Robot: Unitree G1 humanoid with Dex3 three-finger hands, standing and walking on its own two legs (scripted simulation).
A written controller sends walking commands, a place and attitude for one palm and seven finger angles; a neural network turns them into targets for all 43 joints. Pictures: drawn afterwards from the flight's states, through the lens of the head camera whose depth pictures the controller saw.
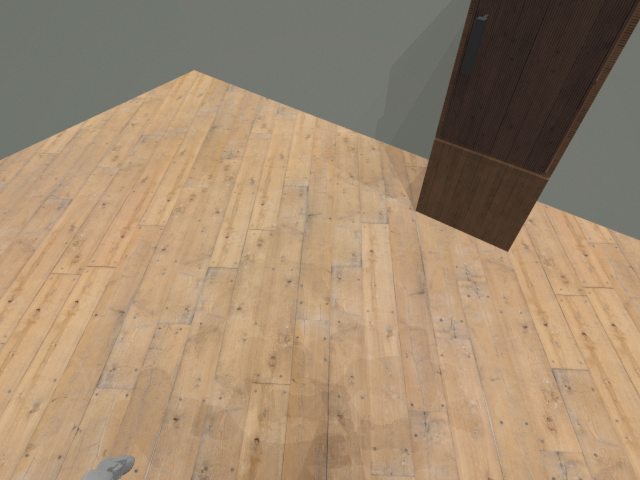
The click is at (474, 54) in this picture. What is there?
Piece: cupboard door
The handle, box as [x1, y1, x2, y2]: [461, 14, 488, 73]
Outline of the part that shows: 486,14 482,17 479,16 476,18 461,72 469,73 471,71 485,22 488,16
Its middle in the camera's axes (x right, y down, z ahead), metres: +0.48 -0.60 +1.19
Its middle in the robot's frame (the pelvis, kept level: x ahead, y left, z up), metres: +1.31 -0.42 +0.01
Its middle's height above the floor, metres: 0.78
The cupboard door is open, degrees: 0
